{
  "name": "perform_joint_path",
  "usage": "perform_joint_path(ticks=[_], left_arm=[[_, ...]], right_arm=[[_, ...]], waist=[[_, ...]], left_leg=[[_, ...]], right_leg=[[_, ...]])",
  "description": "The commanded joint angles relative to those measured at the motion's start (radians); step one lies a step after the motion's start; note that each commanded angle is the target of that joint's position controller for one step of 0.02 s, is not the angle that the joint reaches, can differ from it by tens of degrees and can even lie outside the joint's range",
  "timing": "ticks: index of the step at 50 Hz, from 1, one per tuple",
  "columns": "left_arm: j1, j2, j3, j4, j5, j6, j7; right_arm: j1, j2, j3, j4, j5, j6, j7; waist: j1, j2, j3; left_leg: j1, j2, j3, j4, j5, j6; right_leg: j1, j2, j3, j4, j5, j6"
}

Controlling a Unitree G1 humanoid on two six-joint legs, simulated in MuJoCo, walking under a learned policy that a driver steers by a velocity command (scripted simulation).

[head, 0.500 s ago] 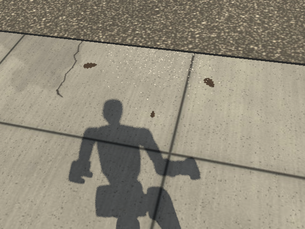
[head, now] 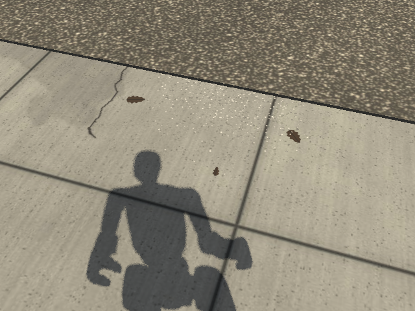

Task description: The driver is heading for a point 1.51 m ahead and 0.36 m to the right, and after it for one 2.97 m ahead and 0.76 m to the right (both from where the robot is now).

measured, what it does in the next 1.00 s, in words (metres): stands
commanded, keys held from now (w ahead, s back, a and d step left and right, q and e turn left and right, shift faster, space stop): no key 1.00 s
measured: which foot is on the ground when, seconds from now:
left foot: down 0.00-1.00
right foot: down 0.00-1.00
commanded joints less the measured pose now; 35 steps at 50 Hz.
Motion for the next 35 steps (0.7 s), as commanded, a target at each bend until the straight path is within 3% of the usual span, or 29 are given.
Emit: perform_joint_path(ticks=[1,14,35], left_arm=[[-0.009,0.095,0.024,-0.032,-0.003,-0.012,0.006],[0.012,0.096,0.028,0.080,-0.012,-0.003,0.023],[0.035,0.061,0.020,0.228,-0.016,0.012,0.035]], right_arm=[[-0.010,-0.122,-0.033,-0.050,0.002,-0.015,-0.005],[0.037,-0.109,-0.035,0.052,0.010,-0.020,-0.011],[0.099,-0.099,-0.023,0.235,0.017,-0.019,-0.028]], waist=[[-0.009,0.041,-0.005],[-0.010,0.018,-0.011],[-0.014,0.011,0.028]], left_leg=[[-0.060,0.087,-0.097,-0.141,0.130,0.038],[-0.040,0.055,-0.051,-0.122,0.206,0.024],[-0.038,0.035,-0.014,-0.141,0.177,0.006]], right_leg=[[0.041,-0.008,0.006,-0.041,0.118,-0.005],[0.068,-0.008,0.005,-0.041,0.161,-0.011],[0.065,0.010,-0.010,-0.069,0.137,-0.025]])
Keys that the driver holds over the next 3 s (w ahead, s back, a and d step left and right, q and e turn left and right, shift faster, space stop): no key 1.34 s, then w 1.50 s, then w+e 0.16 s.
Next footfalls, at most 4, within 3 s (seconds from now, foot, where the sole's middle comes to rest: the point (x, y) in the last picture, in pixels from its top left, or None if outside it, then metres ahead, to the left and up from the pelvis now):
2.04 left None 0.44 0.09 -0.77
2.58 right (262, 249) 0.75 -0.15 -0.77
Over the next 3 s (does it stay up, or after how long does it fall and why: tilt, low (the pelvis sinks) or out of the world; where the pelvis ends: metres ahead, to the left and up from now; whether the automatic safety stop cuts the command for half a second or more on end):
stays up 0.80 -0.06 0.01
